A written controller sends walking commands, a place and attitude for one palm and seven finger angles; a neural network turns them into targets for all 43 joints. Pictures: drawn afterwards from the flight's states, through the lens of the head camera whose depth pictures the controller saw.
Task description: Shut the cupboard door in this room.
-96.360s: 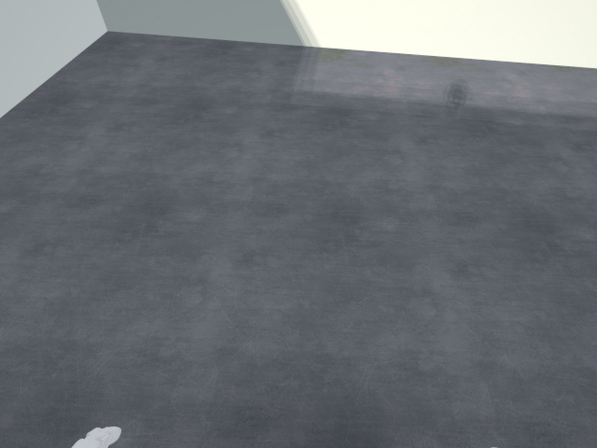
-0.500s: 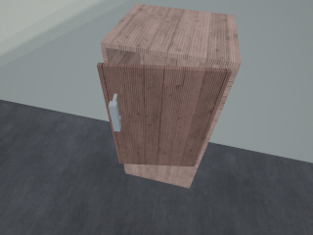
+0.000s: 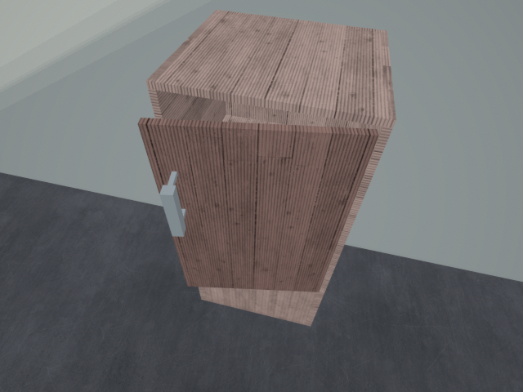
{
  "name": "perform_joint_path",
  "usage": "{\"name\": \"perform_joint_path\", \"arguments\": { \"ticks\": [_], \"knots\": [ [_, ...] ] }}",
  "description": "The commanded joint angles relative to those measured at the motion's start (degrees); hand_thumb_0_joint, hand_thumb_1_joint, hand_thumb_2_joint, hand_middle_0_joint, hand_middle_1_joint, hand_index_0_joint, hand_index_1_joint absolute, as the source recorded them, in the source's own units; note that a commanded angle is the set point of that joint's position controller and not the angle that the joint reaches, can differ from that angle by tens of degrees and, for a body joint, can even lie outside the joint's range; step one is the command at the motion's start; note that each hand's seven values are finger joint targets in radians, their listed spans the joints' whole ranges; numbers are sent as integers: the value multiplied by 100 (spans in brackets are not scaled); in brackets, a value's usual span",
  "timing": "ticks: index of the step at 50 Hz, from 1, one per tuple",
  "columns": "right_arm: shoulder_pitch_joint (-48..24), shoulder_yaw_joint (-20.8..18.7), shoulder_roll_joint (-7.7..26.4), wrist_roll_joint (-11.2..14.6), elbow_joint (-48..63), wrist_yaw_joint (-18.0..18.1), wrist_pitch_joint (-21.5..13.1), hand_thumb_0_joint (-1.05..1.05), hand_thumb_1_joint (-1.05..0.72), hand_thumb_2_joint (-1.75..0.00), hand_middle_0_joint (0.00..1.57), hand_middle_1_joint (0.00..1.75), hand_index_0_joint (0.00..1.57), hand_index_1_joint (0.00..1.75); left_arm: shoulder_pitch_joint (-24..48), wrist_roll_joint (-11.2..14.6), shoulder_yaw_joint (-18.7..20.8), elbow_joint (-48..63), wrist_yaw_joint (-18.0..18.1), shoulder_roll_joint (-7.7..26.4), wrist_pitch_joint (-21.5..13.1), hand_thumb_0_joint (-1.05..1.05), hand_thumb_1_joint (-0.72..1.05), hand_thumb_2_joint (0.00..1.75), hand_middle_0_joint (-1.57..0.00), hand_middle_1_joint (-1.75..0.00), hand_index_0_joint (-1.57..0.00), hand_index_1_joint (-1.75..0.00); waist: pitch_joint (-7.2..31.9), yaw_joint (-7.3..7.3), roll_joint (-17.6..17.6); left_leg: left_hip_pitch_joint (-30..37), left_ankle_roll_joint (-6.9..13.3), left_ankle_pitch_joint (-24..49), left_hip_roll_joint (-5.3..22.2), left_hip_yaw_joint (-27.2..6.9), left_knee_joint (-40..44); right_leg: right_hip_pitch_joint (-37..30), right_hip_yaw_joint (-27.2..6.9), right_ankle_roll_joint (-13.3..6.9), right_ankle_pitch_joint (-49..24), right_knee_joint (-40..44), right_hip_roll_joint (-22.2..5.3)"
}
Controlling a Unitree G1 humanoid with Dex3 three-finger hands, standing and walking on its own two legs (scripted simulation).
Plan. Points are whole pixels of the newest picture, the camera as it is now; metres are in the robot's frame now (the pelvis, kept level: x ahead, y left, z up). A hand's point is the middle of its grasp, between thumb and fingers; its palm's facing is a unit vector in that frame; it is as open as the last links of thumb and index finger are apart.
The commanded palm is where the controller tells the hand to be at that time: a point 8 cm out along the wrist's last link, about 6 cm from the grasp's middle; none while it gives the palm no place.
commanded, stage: come to a stop and stand still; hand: left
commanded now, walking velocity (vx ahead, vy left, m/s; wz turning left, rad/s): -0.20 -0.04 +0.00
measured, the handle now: (176, 204) +0.45 +0.21 -0.01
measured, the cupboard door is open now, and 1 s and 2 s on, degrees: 11 11 11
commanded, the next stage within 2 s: look again from close up in 0.98 s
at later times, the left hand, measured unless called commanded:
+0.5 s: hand out of the picture -0.01 +0.19 -0.17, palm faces +0.00 -0.98 -0.21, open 7.4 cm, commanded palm none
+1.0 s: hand out of the picture -0.10 +0.18 -0.17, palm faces +0.03 -0.99 -0.13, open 7.4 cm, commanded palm none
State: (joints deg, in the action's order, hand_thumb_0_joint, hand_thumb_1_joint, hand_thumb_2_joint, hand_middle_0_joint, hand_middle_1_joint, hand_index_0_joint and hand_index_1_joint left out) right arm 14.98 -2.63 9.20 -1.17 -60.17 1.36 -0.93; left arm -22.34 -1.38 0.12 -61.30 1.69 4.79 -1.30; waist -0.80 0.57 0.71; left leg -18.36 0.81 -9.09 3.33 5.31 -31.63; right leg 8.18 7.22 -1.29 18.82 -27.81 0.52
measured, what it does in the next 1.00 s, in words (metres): stands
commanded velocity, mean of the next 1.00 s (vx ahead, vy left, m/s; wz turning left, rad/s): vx -0.03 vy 0.00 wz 0.00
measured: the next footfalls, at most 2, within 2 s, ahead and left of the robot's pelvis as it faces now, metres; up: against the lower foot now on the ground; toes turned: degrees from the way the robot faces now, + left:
none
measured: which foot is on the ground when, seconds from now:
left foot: down 0.00-1.00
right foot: down 0.00-1.00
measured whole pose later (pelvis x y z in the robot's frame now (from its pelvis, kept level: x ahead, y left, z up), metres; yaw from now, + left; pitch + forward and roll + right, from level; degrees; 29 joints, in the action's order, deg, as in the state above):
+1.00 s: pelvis -0.03 +0.04 +0.01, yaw -1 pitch -1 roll -1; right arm 18.5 -1.2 4.7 -0.8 -65.3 0.9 1.0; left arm -24.6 -1.6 0.2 -64.2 2.5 5.1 0.4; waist -1.3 0.0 -0.6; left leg -15.8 4.2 -6.0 -0.6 8.3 -22.3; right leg 9.5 4.4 1.4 14.1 -24.9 -3.0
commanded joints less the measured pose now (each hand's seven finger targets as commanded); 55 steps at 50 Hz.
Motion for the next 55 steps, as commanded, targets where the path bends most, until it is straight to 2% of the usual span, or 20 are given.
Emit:
{"name": "perform_joint_path", "arguments": {
  "ticks": [1,2,3,4,7,8,12,16,17,21,25,26,28,32,38,42,53,54,55],
  "knots": [
    [333,42,459,60,-55,108,-66,0,-90,-90,20,30,20,30,-568,13,78,28,125,390,23,0,90,90,-20,-30,-20,-30,-28,32,-153,1170,214,2895,796,-576,390,458,-638,87,-1762,561,-615],
    [308,58,420,86,-129,122,-63,0,-90,-90,20,30,20,30,-529,19,89,-18,143,491,71,0,90,90,-20,-30,-20,-30,-41,36,391,1174,255,3478,776,-604,440,344,-558,128,-1821,373,-643],
    [280,59,416,107,-104,146,-47,0,-90,-90,20,30,20,30,-393,61,118,30,129,614,110,0,90,90,-20,-30,-20,-30,-23,-10,750,1125,301,3496,789,-692,695,228,-475,174,-1512,307,-607],
    [161,44,466,99,-86,165,-10,0,-90,-90,20,30,20,30,-350,62,132,51,130,664,135,0,90,90,-20,-30,-20,-30,-115,39,630,1102,333,3480,779,-697,676,262,-499,166,-1532,291,-587],
    [136,-53,565,94,56,180,57,0,-90,-90,20,30,20,30,-289,12,189,203,129,754,159,0,90,90,-20,-30,-20,-30,183,-19,125,1303,282,3535,701,-517,386,226,-530,120,-2513,152,-653],
    [122,-80,621,83,93,182,89,0,-90,-90,20,30,20,30,-241,10,203,281,125,787,181,0,90,90,-20,-30,-20,-30,265,-29,98,1303,280,3368,700,-492,340,252,-555,106,-2591,81,-660],
    [-59,-97,582,64,244,126,155,0,-90,-90,20,30,20,30,-127,-6,232,460,108,819,213,0,90,90,-20,-30,-20,-30,392,-15,11,935,238,1996,611,-458,404,144,-717,28,-2251,148,-679],
    [-217,-52,458,42,299,36,202,0,-90,-90,20,30,20,30,81,-5,220,532,85,876,216,0,90,90,-20,-30,-20,-30,19,-27,-231,483,118,226,420,-467,626,384,-962,-74,-1237,533,-781],
    [-197,-27,424,44,295,14,203,0,-90,-90,20,30,20,30,134,-8,200,527,83,889,201,0,90,90,-20,-30,-20,-30,-10,-38,-296,482,105,16,397,-473,704,416,-970,-80,-1001,618,-799],
    [-156,17,450,24,230,-46,246,0,-90,-90,20,30,20,30,242,-4,161,482,61,954,197,0,90,90,-20,-30,-20,-30,-538,-77,-227,345,58,-1050,332,-609,1102,967,-1016,-61,495,1051,-745],
    [45,46,481,16,132,-65,235,0,-90,-90,20,30,20,30,139,-4,139,370,54,987,178,0,90,90,-20,-30,-20,-30,-543,-76,-120,318,44,-1299,315,-680,1337,965,-960,-21,740,1153,-700],
    [103,53,482,12,97,-64,225,0,-90,-90,20,30,20,30,106,2,135,342,52,973,166,0,90,90,-20,-30,-20,-30,-497,-76,-119,331,42,-1255,307,-689,1360,921,-947,-23,670,1147,-687],
    [191,66,473,22,29,-56,185,0,-90,-90,20,30,20,30,19,1,132,276,53,941,154,0,90,90,-20,-30,-20,-30,-375,-58,137,337,48,-1287,357,-759,1529,710,-854,-4,331,1030,-637],
    [323,79,454,38,-103,-40,157,0,-90,-90,20,30,20,30,-194,0,113,107,64,830,138,0,90,90,-20,-30,-20,-30,-453,-18,91,276,59,-1394,385,-838,1709,610,-768,11,149,972,-610],
    [585,75,338,44,-270,-13,145,0,-90,-90,20,30,20,30,-455,2,100,-62,89,640,123,0,90,90,-20,-30,-20,-30,-462,-38,-4,308,67,-1393,378,-830,1751,656,-707,13,89,906,-588],
    [642,49,291,59,-327,6,136,0,-90,-90,20,30,20,30,-650,-9,97,-155,107,521,123,0,90,90,-20,-30,-20,-30,-442,-26,133,336,91,-1515,421,-886,1854,652,-653,34,-11,813,-551],
    [697,23,162,61,-389,19,143,0,-90,-90,20,30,20,30,-981,-40,93,-295,132,337,113,0,90,90,-20,-30,-20,-30,-591,-42,-94,290,79,-1580,380,-836,1887,858,-680,33,129,798,-531],
    [132,97,549,0,140,-65,72,0,-90,-90,20,30,20,30,-688,-134,-31,-234,259,653,-11,0,90,90,-20,-30,-20,-30,-1028,36,-462,-329,-113,-985,254,-455,773,921,-620,-83,-297,794,-663],
    [346,63,302,14,289,-127,125,0,-90,-90,20,30,20,30,-464,-55,68,70,214,862,-22,0,90,90,-20,-30,-20,-30,-540,-195,-480,144,-71,-1399,70,-413,408,1541,-931,-147,1621,1074,-851]
  ]
}}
